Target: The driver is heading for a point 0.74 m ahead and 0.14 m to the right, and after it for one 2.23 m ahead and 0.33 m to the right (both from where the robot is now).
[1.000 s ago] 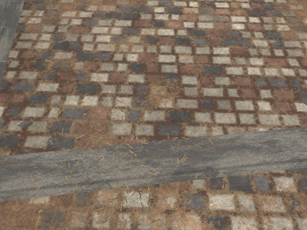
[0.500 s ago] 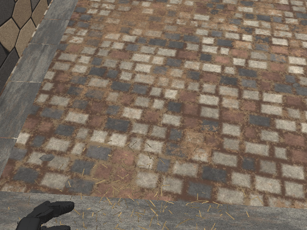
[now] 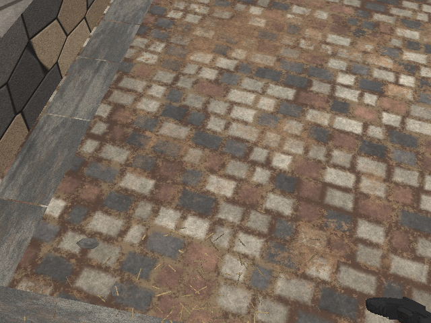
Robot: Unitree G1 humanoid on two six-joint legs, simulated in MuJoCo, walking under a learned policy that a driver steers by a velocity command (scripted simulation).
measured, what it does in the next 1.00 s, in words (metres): walks ahead: right foot, then left foot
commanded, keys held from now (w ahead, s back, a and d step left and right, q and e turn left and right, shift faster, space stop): e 0.10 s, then w+e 0.46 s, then w+q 0.44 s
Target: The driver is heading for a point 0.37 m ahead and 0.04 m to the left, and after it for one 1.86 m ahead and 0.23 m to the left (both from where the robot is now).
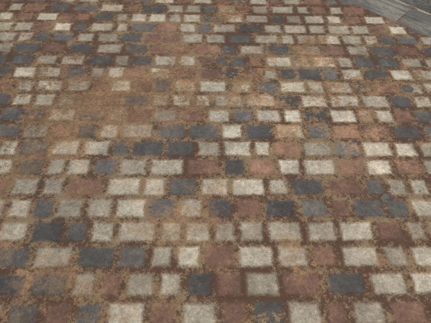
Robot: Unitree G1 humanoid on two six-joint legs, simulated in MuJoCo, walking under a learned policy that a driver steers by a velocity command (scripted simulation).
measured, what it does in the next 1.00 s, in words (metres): walks ahead, turning left: right foot, then left foot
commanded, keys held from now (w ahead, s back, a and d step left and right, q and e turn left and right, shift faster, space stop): w+q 0.58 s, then w+e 0.42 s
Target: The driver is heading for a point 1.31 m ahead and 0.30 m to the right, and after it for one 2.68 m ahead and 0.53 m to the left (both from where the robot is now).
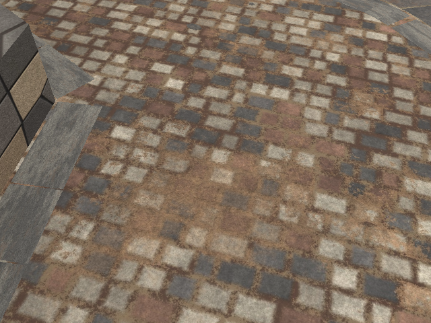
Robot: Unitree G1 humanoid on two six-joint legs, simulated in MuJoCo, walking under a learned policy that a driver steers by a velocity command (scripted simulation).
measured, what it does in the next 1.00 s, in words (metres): walks ahead, turning right: right foot, then left foot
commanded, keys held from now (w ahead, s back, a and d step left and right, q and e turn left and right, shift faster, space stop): w+e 0.68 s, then w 0.08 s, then w+q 0.24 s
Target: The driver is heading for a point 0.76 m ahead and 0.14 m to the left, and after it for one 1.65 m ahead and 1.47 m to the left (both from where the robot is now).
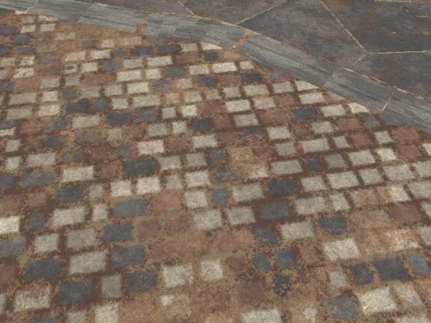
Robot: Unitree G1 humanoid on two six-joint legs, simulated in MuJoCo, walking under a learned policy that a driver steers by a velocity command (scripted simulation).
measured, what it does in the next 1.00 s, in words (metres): walks ahead, turning left: right foot, then left foot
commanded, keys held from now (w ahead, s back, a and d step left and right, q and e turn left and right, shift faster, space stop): w+q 0.70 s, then w+e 0.30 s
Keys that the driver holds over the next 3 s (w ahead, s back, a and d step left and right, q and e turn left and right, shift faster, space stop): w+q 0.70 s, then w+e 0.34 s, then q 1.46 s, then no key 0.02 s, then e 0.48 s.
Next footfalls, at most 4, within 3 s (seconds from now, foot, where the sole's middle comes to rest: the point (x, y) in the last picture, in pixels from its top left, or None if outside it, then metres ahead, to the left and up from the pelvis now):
0.20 right None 0.26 -0.14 -0.78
0.70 left None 0.47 0.20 -0.78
1.22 right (167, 224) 0.83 0.13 -0.78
1.64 left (99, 265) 0.69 0.35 -0.78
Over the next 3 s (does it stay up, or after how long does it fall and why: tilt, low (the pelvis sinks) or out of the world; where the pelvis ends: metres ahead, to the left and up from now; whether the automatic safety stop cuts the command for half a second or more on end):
stays up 0.69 0.25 -0.01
